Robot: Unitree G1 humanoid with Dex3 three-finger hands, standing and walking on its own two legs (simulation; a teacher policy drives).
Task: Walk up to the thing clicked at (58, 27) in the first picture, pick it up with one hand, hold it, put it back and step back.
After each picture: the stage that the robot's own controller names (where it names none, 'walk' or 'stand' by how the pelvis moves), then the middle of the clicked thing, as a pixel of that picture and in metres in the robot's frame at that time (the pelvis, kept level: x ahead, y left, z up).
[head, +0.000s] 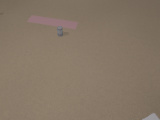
stand; (60, 31) +1.54 +0.27 -0.72
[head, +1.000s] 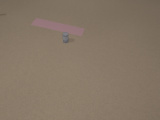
walk; (65, 37) +1.41 +0.15 -0.71
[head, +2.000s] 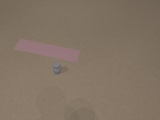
walk; (56, 68) +0.88 +0.19 -0.71
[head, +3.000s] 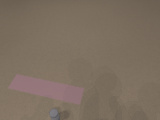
walk; (54, 115) +0.49 +0.25 -0.69
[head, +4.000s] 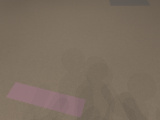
stand; out of the picture +0.39 +0.22 -0.72
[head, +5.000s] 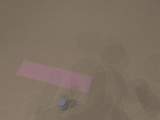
walk; (62, 104) +0.45 +0.23 -0.69
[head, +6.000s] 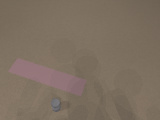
walk; (55, 105) +0.49 +0.16 -0.70
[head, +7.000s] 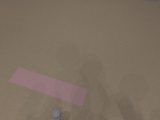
stand; (56, 116) +0.44 +0.18 -0.69
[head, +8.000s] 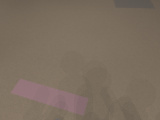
stand; out of the picture +0.42 +0.19 -0.72
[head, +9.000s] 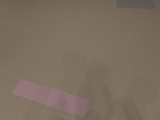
stand; out of the picture +0.41 +0.19 -0.72
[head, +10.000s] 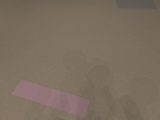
go down; out of the picture +0.41 +0.19 -0.72
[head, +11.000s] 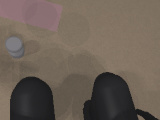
go down; (15, 48) +0.48 +0.22 -0.31
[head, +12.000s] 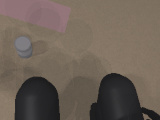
approach; (24, 48) +0.48 +0.21 -0.29
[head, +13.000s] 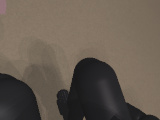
close in; out of the picture +0.47 +0.26 -0.23
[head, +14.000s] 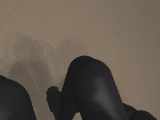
close; out of the picture +0.46 +0.27 -0.23
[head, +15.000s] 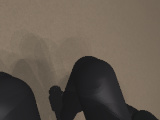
lift; out of the picture +0.43 +0.24 -0.24
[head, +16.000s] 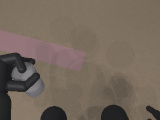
lift; (29, 80) +0.34 +0.18 -0.03
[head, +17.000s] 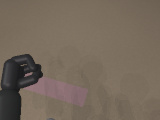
hold; out of the picture +0.29 +0.17 -0.33
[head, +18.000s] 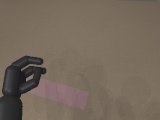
stand; out of the picture +0.25 +0.15 -0.70
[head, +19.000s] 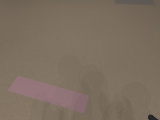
hold; out of the picture +0.25 +0.14 -0.68
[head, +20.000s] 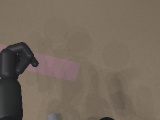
crouch; out of the picture +0.27 +0.14 -0.61
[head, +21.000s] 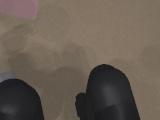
lower; (10, 87) +0.32 +0.17 -0.28
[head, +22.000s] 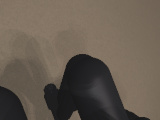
lower; out of the picture +0.31 +0.18 -0.26
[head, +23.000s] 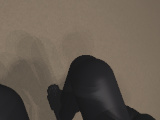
lower; out of the picture +0.31 +0.17 -0.26
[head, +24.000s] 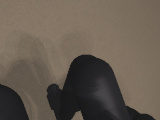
lower; out of the picture +0.32 +0.17 -0.26
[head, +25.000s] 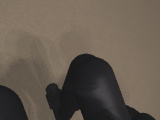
lower; out of the picture +0.32 +0.16 -0.26
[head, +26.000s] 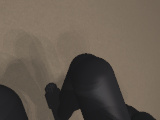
open; out of the picture +0.33 +0.15 -0.26
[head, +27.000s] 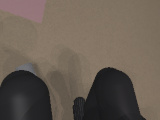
stand; (28, 79) +0.34 +0.11 -0.28
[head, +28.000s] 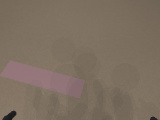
stand; out of the picture +0.28 +0.06 -0.65
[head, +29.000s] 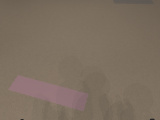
stand; out of the picture +0.29 +0.05 -0.69
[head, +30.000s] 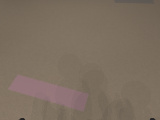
stand; out of the picture +0.29 +0.04 -0.69
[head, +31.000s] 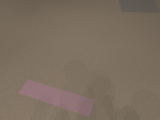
stand; out of the picture +0.30 +0.01 -0.74
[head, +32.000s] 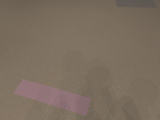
stand; out of the picture +0.28 +0.02 -0.75
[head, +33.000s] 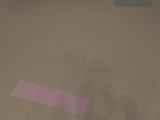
walk; out of the picture +0.27 +0.04 -0.75
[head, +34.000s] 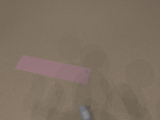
walk; (84, 113) +0.39 +0.02 -0.73
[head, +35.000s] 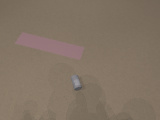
walk; (76, 82) +0.66 +0.03 -0.72
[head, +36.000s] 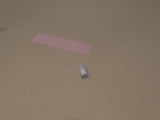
stand; (82, 71) +0.91 +0.04 -0.73
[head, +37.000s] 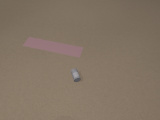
stand; (75, 75) +0.90 +0.06 -0.75
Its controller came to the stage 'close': yes
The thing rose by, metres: 0.69
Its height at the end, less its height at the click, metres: -0.02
